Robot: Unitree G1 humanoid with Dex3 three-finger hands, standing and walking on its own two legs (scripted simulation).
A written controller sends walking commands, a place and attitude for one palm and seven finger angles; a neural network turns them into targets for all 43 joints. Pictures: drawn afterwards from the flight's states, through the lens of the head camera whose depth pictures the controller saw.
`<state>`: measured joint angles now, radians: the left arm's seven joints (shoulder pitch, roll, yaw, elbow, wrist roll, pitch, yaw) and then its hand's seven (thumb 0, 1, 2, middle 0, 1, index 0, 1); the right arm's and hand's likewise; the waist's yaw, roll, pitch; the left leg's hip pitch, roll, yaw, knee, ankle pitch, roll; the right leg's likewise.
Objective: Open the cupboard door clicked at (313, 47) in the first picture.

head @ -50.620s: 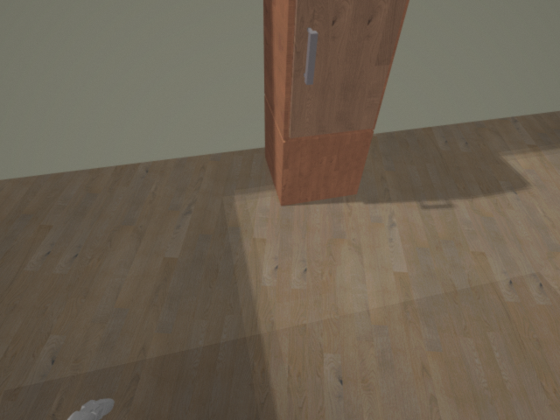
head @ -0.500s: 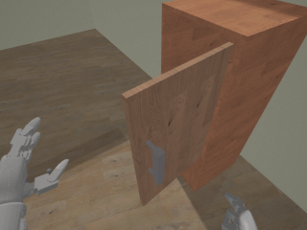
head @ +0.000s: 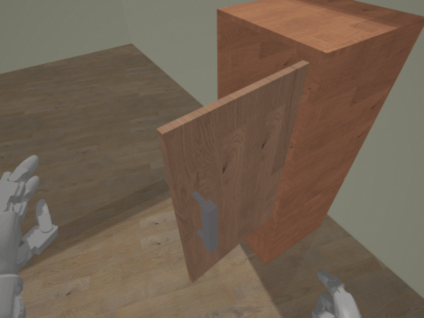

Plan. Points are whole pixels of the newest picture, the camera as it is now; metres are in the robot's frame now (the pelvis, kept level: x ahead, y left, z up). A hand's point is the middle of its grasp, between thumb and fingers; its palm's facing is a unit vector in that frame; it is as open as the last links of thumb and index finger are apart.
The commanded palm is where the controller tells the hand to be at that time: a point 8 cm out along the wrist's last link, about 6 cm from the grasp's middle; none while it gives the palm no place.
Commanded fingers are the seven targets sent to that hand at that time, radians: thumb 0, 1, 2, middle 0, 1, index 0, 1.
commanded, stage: draw the hand back to the body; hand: left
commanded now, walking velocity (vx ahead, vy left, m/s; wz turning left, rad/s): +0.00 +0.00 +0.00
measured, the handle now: (204, 222) +0.32 +0.07 -0.01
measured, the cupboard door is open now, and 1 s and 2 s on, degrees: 97 97 97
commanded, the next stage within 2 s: step back with the hand held close in 0.02 s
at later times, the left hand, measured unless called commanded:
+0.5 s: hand (50, 241) +0.17 +0.26 +0.14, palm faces +0.31 -0.79 -0.52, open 7.4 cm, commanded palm +0.11 +0.31 +0.17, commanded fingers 0.00 0.90 0.90 -0.20 -0.30 -0.20 -0.30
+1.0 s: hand out of the picture +0.08 +0.28 +0.15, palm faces +0.47 -0.77 -0.44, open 7.4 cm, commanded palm +0.01 +0.33 +0.17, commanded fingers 0.00 0.90 0.90 -0.20 -0.30 -0.20 -0.30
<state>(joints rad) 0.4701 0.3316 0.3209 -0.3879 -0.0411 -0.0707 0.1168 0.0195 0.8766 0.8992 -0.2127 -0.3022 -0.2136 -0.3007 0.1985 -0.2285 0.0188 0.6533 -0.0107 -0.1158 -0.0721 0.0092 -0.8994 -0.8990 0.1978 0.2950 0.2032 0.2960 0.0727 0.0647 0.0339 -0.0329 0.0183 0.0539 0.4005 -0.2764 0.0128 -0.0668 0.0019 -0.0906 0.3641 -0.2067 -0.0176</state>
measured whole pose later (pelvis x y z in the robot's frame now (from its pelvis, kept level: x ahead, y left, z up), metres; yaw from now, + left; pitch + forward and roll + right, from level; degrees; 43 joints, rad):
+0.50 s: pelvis -0.04 +0.01 +0.00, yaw -1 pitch +0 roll -1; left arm 0.58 0.42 0.39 -0.49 -0.04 -0.15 0.12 0.02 0.88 0.90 -0.22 -0.30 -0.22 -0.30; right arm 0.16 -0.24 -0.02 0.58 0.00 -0.02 -0.09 0.01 -0.90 -0.90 0.20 0.29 0.20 0.30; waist 0.00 0.02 0.06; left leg -0.23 0.01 0.08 0.48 -0.25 0.03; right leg -0.26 -0.01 -0.07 0.42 -0.15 -0.01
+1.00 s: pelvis -0.11 +0.02 -0.02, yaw +2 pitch -1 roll -2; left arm 0.52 0.38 0.41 -0.55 -0.01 -0.22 0.16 0.02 0.88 0.90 -0.21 -0.30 -0.21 -0.30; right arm 0.19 -0.21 0.01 0.59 -0.01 -0.09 -0.07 0.01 -0.90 -0.90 0.20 0.30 0.21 0.30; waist 0.01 -0.01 0.07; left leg -0.42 -0.01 0.02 0.66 -0.29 0.03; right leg -0.37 0.01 -0.01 0.55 -0.16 0.01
